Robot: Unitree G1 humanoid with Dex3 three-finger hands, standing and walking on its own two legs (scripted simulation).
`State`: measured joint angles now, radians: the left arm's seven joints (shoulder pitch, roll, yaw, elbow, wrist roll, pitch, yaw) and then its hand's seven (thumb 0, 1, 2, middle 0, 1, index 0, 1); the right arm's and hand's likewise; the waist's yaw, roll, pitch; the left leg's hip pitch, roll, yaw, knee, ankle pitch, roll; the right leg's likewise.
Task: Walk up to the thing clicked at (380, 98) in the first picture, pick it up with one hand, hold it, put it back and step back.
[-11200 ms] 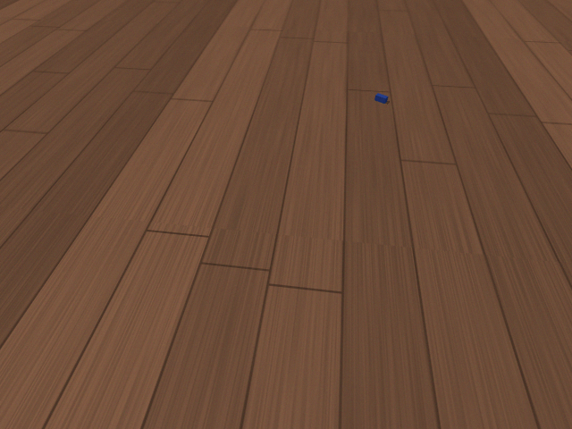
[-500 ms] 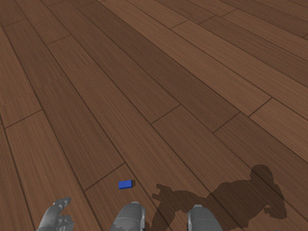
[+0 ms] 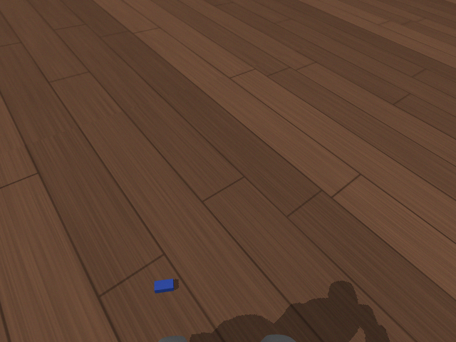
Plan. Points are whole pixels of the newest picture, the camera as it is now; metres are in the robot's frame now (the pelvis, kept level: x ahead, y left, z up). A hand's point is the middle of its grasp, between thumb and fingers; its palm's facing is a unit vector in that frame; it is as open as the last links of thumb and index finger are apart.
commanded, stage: walk up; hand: left
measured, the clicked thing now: (164, 285) +0.44 +0.24 -0.75
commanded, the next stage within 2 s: none
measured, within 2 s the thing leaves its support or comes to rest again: neither
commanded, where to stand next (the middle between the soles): +0.10 -0.04 m, yaw +7 degrees
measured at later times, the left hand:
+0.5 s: hand out of the picture -0.01 +0.26 -0.12, palm faces +0.15 -0.89 -0.44, open 7.4 cm
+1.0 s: hand out of the picture +0.12 +0.22 -0.16, palm faces +0.12 -0.88 -0.46, open 7.4 cm
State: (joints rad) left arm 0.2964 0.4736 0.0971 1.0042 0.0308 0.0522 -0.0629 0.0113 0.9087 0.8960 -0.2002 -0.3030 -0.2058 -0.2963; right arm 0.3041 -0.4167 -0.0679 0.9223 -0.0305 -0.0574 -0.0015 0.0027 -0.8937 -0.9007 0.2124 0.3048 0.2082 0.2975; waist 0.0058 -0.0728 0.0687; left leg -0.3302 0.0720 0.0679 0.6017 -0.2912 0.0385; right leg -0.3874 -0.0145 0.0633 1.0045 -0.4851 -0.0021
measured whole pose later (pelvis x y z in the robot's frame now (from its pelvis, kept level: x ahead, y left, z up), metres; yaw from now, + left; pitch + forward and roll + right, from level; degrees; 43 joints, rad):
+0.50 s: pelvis +0.01 -0.04 +0.01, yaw +7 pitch -4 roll -1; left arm 0.37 0.42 0.08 0.90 0.03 -0.05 -0.03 0.01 0.90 0.90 -0.20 -0.30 -0.21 -0.30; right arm 0.31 -0.40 -0.06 0.90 -0.01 0.02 0.08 0.00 -0.90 -0.90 0.21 0.30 0.20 0.30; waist 0.05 0.04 0.05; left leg -0.40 0.06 -0.03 0.71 -0.27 -0.01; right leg -0.10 -0.06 -0.18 0.49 -0.32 -0.02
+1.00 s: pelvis +0.04 -0.06 -0.03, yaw +10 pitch -3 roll +1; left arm 0.09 0.37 0.02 0.86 0.01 -0.01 0.04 0.01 0.90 0.90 -0.21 -0.30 -0.21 -0.30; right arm 0.14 -0.45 -0.06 0.84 0.01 0.07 -0.02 0.00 -0.90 -0.90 0.21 0.30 0.20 0.30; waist -0.01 0.05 0.22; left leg -0.54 -0.06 -0.12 1.32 -0.50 0.01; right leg -0.52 -0.07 -0.02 0.78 -0.22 0.00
